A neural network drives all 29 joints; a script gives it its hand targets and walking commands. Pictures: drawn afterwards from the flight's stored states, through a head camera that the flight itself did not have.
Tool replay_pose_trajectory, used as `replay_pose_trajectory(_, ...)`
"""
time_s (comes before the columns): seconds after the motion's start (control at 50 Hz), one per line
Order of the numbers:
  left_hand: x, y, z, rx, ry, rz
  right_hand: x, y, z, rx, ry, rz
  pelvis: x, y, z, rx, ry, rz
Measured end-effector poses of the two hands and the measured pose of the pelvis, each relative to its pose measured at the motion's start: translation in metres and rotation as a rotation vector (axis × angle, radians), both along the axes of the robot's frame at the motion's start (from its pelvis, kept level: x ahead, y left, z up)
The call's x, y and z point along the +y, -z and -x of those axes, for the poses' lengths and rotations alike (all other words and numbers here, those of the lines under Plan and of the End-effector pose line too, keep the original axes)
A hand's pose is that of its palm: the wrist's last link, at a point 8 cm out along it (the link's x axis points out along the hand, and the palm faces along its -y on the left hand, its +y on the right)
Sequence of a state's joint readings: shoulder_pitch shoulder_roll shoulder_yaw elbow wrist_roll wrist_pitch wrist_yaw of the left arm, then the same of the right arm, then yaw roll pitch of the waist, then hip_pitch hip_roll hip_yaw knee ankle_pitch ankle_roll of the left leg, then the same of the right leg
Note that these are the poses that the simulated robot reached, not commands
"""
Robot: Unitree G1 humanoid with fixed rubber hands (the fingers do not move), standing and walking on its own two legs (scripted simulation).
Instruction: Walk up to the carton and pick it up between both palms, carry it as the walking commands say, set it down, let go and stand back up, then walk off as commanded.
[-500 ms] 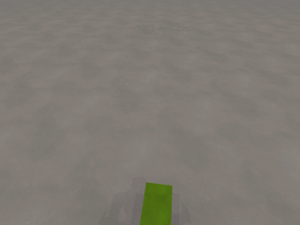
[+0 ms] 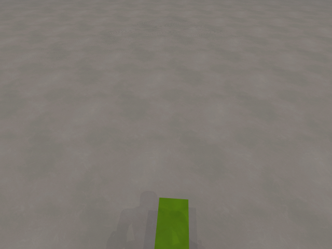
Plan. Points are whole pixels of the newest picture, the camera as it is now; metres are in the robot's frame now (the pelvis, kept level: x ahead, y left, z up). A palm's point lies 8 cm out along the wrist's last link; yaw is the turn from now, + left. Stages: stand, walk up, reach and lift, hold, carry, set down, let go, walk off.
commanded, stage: stand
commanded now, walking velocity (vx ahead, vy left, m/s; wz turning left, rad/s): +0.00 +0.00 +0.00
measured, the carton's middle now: (172, 232) +0.41 -0.05 -0.66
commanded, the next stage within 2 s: walk off in 1.00 s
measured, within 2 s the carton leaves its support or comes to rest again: neither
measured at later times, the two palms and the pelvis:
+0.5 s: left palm out of the picture +0.00 +0.24 -0.13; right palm out of the picture -0.07 -0.23 -0.13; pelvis -0.03 +0.02 +0.01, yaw -4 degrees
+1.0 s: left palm out of the picture +0.00 +0.24 -0.13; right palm out of the picture -0.11 -0.17 -0.14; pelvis -0.03 +0.03 +0.01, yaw -7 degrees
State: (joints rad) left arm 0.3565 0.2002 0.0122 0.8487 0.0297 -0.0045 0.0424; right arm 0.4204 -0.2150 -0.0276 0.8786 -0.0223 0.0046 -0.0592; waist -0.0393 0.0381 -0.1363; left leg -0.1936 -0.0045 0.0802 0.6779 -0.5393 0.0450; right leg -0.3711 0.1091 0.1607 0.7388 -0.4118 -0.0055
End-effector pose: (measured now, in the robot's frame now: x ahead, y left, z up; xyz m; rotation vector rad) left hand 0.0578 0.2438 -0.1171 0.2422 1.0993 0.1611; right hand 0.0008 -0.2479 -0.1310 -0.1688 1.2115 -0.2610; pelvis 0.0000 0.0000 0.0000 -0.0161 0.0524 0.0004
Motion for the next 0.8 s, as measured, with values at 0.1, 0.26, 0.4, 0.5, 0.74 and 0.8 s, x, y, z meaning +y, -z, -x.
replay_pose_trajectory(0.1,-0.003,0.006,0.019,0.048,-0.006,0.009,0.0,0.002,0.012,0.024,0.005,0.008,0.002,0.001,0.007,-0.015,0.012,-0.008)
replay_pose_trajectory(0.26,-0.01,0.009,0.045,0.121,0.0,0.017,0.006,0.01,0.037,0.078,0.022,-0.022,0.002,0.0,0.016,-0.033,0.024,-0.012)
replay_pose_trajectory(0.4,-0.011,0.008,0.058,0.151,-0.008,0.047,0.012,0.003,0.057,0.132,0.032,-0.031,0.009,-0.007,0.025,-0.04,0.036,-0.008)
replay_pose_trajectory(0.5,-0.001,0.011,0.06,0.182,-0.012,0.059,0.022,-0.004,0.069,0.132,0.05,-0.017,0.017,-0.009,0.027,-0.038,0.067,-0.017)
replay_pose_trajectory(0.74,0.0,0.009,0.04,0.179,0.041,0.044,0.057,0.01,0.085,0.185,0.103,-0.104,0.025,-0.008,0.02,-0.043,0.102,0.007)
replay_pose_trajectory(0.8,-0.003,0.014,0.041,0.187,0.038,0.062,0.062,0.008,0.089,0.191,0.104,-0.098,0.027,-0.008,0.022,-0.049,0.108,0.006)
